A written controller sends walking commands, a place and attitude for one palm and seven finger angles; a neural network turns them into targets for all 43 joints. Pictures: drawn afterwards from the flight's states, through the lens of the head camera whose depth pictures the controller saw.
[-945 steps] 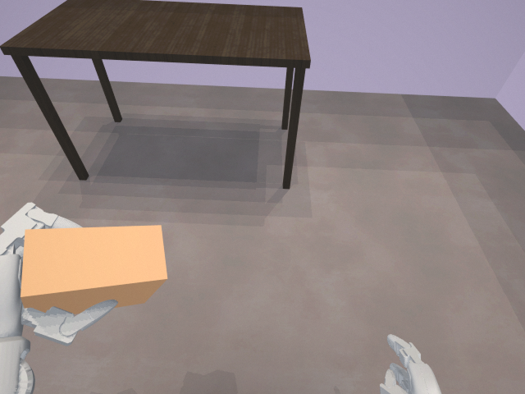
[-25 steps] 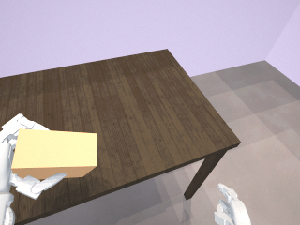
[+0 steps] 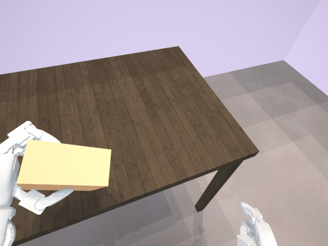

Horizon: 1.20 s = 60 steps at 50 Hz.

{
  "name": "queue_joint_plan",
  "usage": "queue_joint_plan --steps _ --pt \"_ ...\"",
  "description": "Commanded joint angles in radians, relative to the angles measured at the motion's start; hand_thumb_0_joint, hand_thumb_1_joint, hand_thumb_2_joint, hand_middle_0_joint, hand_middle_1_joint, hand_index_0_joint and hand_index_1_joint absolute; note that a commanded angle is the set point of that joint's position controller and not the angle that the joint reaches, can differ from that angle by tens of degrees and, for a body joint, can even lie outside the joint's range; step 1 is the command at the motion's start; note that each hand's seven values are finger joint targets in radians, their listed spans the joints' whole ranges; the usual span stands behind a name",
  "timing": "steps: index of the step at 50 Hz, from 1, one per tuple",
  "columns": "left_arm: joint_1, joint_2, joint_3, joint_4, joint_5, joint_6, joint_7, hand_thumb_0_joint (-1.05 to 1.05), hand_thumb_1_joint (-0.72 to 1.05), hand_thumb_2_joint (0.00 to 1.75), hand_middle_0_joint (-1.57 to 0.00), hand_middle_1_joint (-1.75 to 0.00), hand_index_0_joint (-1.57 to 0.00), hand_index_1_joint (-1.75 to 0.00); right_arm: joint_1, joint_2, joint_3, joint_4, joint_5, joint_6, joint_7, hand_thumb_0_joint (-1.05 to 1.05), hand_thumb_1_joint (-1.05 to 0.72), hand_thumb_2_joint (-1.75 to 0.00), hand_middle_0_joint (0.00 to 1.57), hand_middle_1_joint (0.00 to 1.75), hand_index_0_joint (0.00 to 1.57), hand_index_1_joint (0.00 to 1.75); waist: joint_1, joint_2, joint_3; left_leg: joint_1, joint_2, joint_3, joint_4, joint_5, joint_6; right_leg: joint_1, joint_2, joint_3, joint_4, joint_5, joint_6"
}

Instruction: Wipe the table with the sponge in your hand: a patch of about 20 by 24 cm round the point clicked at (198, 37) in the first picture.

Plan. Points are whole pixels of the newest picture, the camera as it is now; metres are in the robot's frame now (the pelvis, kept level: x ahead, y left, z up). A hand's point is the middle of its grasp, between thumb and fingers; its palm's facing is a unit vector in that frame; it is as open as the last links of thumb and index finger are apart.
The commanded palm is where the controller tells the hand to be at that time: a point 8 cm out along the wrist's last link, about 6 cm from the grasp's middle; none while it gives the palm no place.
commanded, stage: turn the palm down, sponge in hand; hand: left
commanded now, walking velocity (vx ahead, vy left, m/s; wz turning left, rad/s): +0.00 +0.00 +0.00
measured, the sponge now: (77, 170) +0.23 +0.19 +0.11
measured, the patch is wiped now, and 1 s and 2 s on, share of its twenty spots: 0.00 0.00 0.00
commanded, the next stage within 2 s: none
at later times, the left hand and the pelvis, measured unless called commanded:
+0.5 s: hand (24, 178) +0.19 +0.25 +0.15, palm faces +0.37 -0.62 -0.69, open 10.6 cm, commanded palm +0.16 +0.27 +0.18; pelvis +0.00 -0.03 -0.01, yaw +4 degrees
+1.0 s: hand (47, 173) +0.21 +0.23 +0.13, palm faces +0.16 -0.41 -0.90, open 10.6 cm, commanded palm +0.18 +0.25 +0.19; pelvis +0.01 -0.06 -0.02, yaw +2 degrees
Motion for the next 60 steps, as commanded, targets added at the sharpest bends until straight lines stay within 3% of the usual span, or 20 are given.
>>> queue_joint_plan --steps 1,2,3,4,5,8,11,14,15,16,18,26,35,36,40,41,43,49,52,60 --pt "-0.65 0.512 0.383 -0.157 0.13 0.03 -0.006 0.0 0.1 1.3 -1.2 -1.6 -1.2 -1.6 -0.121 -0.124 -0.07 -0.102 -0.053 -0.047 -0.057 0.0 -0.9 -0.9 0.2 0.3 0.2 0.3 0.087 0.411 -0.376 0.2 0.047 -0.061 -0.058 0.095 -0.092 0.032 0.021 -0.035 0.162 0.007 -0.073" --pt "-0.466 0.311 0.167 -0.129 0.01 0.079 -0.031 0.0 0.1 1.3 -1.2 -1.6 -1.2 -1.6 -0.096 -0.156 -0.038 -0.162 -0.038 -0.069 0.0 0.0 -0.9 -0.9 0.2 0.3 0.2 0.3 0.048 0.331 -0.344 0.235 0.033 -0.118 -0.036 0.378 -0.118 -0.028 0.022 -0.076 0.113 0.045 -0.07" --pt "-0.367 0.276 0.222 -0.127 -0.036 0.132 -0.075 0.0 0.1 1.3 -1.2 -1.6 -1.2 -1.6 -0.098 -0.21 -0.067 -0.105 -0.031 -0.075 0.003 0.0 -0.9 -0.9 0.2 0.3 0.2 0.3 0.076 0.259 -0.396 0.302 0.051 -0.091 0.005 0.45 -0.103 -0.018 0.019 -0.068 0.086 0.113 -0.048" --pt "-0.286 0.248 0.178 -0.148 -0.079 0.192 -0.115 0.0 0.1 1.3 -1.2 -1.6 -1.2 -1.6 -0.122 -0.201 -0.061 -0.102 -0.011 -0.073 0.002 0.0 -0.9 -0.9 0.2 0.3 0.2 0.3 0.089 0.237 -0.391 0.302 0.042 -0.075 0.02 0.482 -0.086 0.014 0.01 -0.075 0.082 0.166 -0.043" --pt "-0.136 0.099 0.058 -0.079 -0.099 0.261 -0.146 0.0 0.1 1.3 -1.2 -1.6 -1.2 -1.6 -0.161 -0.176 -0.038 -0.108 0.01 -0.068 0.015 0.0 -0.9 -0.9 0.2 0.3 0.2 0.3 0.079 0.183 -0.311 0.272 0.051 -0.079 0.021 0.458 -0.086 -0.013 0.02 -0.085 0.087 0.155 -0.035" --pt "-0.084 0.203 0.053 -0.199 0.024 0.328 -0.153 0.0 0.1 1.3 -1.2 -1.6 -1.2 -1.6 -0.18 -0.184 -0.034 -0.124 0.011 -0.036 0.03 0.0 -0.9 -0.9 0.2 0.3 0.2 0.3 0.064 0.071 -0.148 0.122 0.05 -0.084 -0.024 0.301 -0.059 -0.028 0.02 -0.098 0.087 0.148 -0.027" --pt "-0.086 0.307 0.158 -0.364 0.08 0.268 -0.113 0.0 0.1 1.3 -1.2 -1.6 -1.2 -1.6 -0.21 -0.167 -0.033 -0.164 -0.011 -0.012 0.027 0.0 -0.9 -0.9 0.2 0.3 0.2 0.3 0.066 0.061 -0.206 0.12 0.04 -0.078 -0.008 0.275 -0.048 -0.015 0.026 -0.088 0.098 0.137 -0.031" --pt "-0.099 0.342 0.241 -0.382 0.067 0.158 -0.046 0.0 0.1 1.3 -1.2 -1.6 -1.2 -1.6 -0.189 -0.152 -0.043 -0.15 -0.029 -0.006 0.003 0.0 -0.9 -0.9 0.2 0.3 0.2 0.3 0.061 0.074 -0.241 0.126 0.035 -0.076 0.037 0.254 -0.047 -0.055 0.029 -0.084 0.117 0.108 -0.021" --pt "-0.146 0.423 0.309 -0.418 0.083 0.138 -0.012 0.0 0.1 1.3 -1.2 -1.6 -1.2 -1.6 -0.192 -0.156 -0.045 -0.141 -0.024 -0.003 -0.001 0.0 -0.9 -0.9 0.2 0.3 0.2 0.3 0.067 0.104 -0.256 0.123 0.038 -0.076 0.041 0.207 -0.047 -0.066 0.035 -0.067 0.115 0.074 -0.024" --pt "-0.159 0.33 0.232 -0.407 0.102 0.117 0.009 0.0 0.1 1.3 -1.2 -1.6 -1.2 -1.6 -0.185 -0.122 -0.035 -0.148 -0.032 -0.004 0.0 0.0 -0.9 -0.9 0.2 0.3 0.2 0.3 0.064 0.148 -0.238 0.113 0.025 -0.069 0.05 0.233 -0.05 -0.071 0.027 -0.076 0.117 0.08 -0.032" --pt "-0.131 0.312 0.217 -0.308 0.121 0.119 0.035 0.0 0.1 1.3 -1.2 -1.6 -1.2 -1.6 -0.152 -0.139 -0.048 -0.114 -0.028 0.009 -0.007 0.0 -0.9 -0.9 0.2 0.3 0.2 0.3 0.041 0.176 -0.219 0.098 0.026 -0.072 0.068 0.194 -0.05 -0.113 0.018 -0.074 0.12 0.062 -0.027" --pt "-0.343 0.357 0.069 -0.135 0.202 0.302 -0.1 0.0 0.1 1.3 -1.2 -1.6 -1.2 -1.6 -0.216 -0.141 -0.015 -0.14 0.008 0.048 -0.084 0.0 -0.9 -0.9 0.2 0.3 0.2 0.3 0.032 0.108 -0.159 0.067 0.003 -0.047 0.034 0.016 -0.015 -0.079 -0.01 -0.012 0.022 -0.059 -0.02" --pt "-0.205 0.522 0.283 -0.132 0.24 0.218 -0.058 0.0 0.1 1.3 -1.2 -1.6 -1.2 -1.6 -0.2 -0.135 -0.038 -0.13 0.004 0.035 -0.08 0.0 -0.9 -0.9 0.2 0.3 0.2 0.3 0.098 0.1 -0.189 0.041 0.001 -0.043 0.099 0.089 -0.025 -0.015 -0.031 0.073 0.015 -0.009 -0.021" --pt "-0.208 0.446 0.213 -0.118 0.24 0.23 -0.051 0.0 0.1 1.3 -1.2 -1.6 -1.2 -1.6 -0.193 -0.132 -0.035 -0.142 0.009 0.04 -0.076 0.0 -0.9 -0.9 0.2 0.3 0.2 0.3 0.088 0.102 -0.169 0.013 0.007 -0.043 0.1 0.08 -0.027 -0.014 -0.045 0.076 0.021 -0.002 -0.021" --pt "-0.176 0.501 0.236 -0.058 0.273 0.303 -0.023 0.0 0.1 1.3 -1.2 -1.6 -1.2 -1.6 -0.191 -0.157 -0.047 -0.143 0.025 0.059 -0.077 0.0 -0.9 -0.9 0.2 0.3 0.2 0.3 0.098 0.069 -0.139 -0.026 0.01 -0.047 0.118 0.062 -0.029 -0.021 -0.063 0.135 0.022 -0.018 -0.019" --pt "-0.183 0.45 0.169 -0.066 0.288 0.316 -0.026 0.0 0.1 1.3 -1.2 -1.6 -1.2 -1.6 -0.185 -0.157 -0.046 -0.159 0.025 0.066 -0.078 0.0 -0.9 -0.9 0.2 0.3 0.2 0.3 0.084 0.072 -0.15 -0.027 0.011 -0.044 0.12 0.054 -0.024 -0.024 -0.064 0.119 0.025 -0.018 -0.016" --pt "-0.209 0.483 0.161 -0.082 0.309 0.331 -0.039 0.0 0.1 1.3 -1.2 -1.6 -1.2 -1.6 -0.181 -0.166 -0.048 -0.166 0.025 0.067 -0.088 0.0 -0.9 -0.9 0.2 0.3 0.2 0.3 0.076 0.044 -0.164 -0.03 0.012 -0.051 0.134 0.053 -0.019 -0.027 -0.075 0.146 0.029 -0.012 -0.007" --pt "-0.228 0.505 0.143 -0.172 0.388 0.3 -0.035 0.0 0.1 1.3 -1.2 -1.6 -1.2 -1.6 -0.184 -0.163 -0.052 -0.171 0.02 0.049 -0.101 0.0 -0.9 -0.9 0.2 0.3 0.2 0.3 0.078 0.039 -0.225 0.015 0.004 -0.062 0.149 0.098 -0.011 -0.024 -0.064 0.141 0.058 0.065 -0.01" --pt "-0.246 0.516 0.155 -0.189 0.446 0.306 0.013 0.0 0.1 1.3 -1.2 -1.6 -1.2 -1.6 -0.185 -0.157 -0.049 -0.161 0.019 0.048 -0.097 0.0 -0.9 -0.9 0.2 0.3 0.2 0.3 0.084 0.1 -0.241 0.041 0.002 -0.062 0.131 0.13 -0.014 -0.025 -0.044 0.112 0.068 0.11 -0.024" --pt "-0.273 0.476 0.082 -0.106 0.545 0.497 0.027 0.0 0.1 1.3 -1.2 -1.6 -1.2 -1.6 -0.289 -0.155 -0.021 -0.148 0.04 0.093 -0.087 0.0 -0.9 -0.9 0.2 0.3 0.2 0.3 0.101 0.104 -0.182 0.059 0.008 -0.072 0.038 0.142 -0.024 0.001 -0.019 0.079 0.044 0.094 -0.039"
